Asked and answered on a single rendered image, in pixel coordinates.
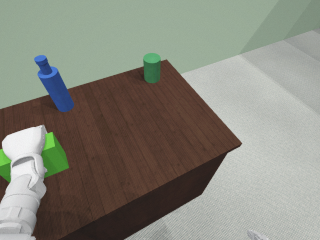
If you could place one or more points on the table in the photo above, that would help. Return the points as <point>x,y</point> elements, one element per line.
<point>136,151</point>

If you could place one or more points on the robot left hand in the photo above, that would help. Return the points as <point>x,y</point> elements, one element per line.
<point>30,140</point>

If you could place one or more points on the sponge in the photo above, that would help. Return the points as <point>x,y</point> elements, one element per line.
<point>53,155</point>

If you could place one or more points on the robot right hand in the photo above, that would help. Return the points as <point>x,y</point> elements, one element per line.
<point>255,235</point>

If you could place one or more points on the left robot forearm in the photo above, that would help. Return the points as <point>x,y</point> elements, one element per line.
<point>23,195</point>

